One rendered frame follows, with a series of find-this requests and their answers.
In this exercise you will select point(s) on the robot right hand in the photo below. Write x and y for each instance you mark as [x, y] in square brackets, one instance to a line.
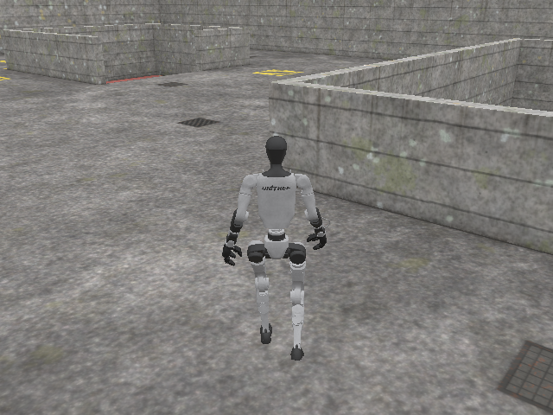
[313, 237]

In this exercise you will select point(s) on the right robot upper arm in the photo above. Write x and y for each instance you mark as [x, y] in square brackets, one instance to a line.
[303, 182]

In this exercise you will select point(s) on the robot right forearm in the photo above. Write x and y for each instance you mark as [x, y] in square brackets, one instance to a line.
[318, 225]

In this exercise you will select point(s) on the robot left foot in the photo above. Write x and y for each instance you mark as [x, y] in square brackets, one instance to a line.
[265, 337]

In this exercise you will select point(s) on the right robot shin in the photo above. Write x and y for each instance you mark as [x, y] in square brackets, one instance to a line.
[297, 317]

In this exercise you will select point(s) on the left robot upper arm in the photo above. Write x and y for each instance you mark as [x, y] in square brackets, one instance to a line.
[244, 197]

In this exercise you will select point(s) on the robot left hand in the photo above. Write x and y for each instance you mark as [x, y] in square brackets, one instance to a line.
[227, 252]

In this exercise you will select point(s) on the robot left forearm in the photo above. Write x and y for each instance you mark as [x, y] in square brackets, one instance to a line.
[234, 231]

